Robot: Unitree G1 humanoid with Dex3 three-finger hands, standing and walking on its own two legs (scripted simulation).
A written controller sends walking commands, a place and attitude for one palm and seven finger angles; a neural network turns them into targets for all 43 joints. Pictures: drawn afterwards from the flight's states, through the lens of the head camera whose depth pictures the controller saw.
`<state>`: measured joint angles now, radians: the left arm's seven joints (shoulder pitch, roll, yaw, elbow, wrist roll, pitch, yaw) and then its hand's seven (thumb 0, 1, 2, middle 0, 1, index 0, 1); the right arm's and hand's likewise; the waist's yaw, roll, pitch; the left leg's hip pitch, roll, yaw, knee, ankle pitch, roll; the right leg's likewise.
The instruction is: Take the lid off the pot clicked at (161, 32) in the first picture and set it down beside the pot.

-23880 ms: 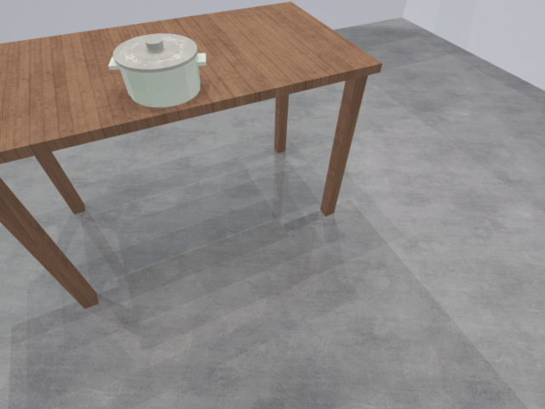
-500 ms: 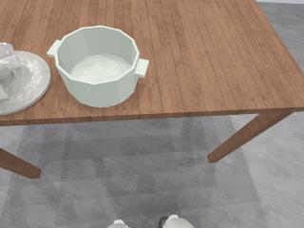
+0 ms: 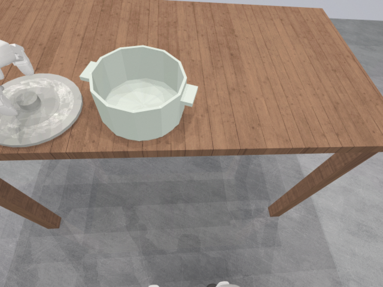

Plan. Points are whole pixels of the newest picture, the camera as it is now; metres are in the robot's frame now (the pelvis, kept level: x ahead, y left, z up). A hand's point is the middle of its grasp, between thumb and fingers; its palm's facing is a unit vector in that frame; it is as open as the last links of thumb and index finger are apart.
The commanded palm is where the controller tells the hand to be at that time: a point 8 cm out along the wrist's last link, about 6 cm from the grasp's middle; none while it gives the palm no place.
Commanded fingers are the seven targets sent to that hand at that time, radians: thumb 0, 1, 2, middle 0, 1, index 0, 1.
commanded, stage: raise the empty hand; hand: left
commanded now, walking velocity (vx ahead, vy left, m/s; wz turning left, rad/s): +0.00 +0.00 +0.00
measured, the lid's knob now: (28, 100) +0.51 +0.34 +0.05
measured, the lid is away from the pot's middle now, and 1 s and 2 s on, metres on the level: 0.24 0.24 0.24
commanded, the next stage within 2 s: draw the hand back to the body in 0.84 s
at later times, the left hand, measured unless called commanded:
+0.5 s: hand out of the picture +0.46 +0.33 +0.18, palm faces -0.33 -0.12 -0.94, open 11.0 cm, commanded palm +0.48 +0.33 +0.25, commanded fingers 0.00 -0.01 0.65 -0.35 -0.86 -0.35 -0.86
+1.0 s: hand out of the picture +0.47 +0.33 +0.22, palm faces -0.30 -0.14 -0.94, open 11.0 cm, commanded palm +0.47 +0.33 +0.27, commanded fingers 0.00 -0.01 0.65 -0.35 -0.86 -0.35 -0.86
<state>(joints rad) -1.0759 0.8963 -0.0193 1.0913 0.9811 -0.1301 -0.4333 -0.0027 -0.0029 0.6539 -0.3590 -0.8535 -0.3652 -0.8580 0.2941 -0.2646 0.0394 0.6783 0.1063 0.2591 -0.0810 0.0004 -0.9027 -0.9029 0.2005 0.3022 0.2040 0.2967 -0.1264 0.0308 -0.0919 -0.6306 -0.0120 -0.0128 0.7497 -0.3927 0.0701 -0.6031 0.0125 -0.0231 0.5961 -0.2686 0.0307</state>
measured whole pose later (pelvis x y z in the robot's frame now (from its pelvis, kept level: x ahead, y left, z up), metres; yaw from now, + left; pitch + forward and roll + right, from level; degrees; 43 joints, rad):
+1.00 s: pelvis +0.00 -0.01 +0.01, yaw +1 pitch +12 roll -3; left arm -1.24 0.92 -0.09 1.12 0.99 0.00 -0.50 0.00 -0.01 0.65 -0.36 -0.85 -0.37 -0.86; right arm 0.28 -0.29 0.05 0.70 0.11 0.25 -0.06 0.00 -0.90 -0.90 0.20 0.30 0.20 0.30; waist -0.12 0.03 -0.07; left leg -0.50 -0.02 -0.01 0.62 -0.34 0.06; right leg -0.48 0.00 -0.02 0.50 -0.23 0.03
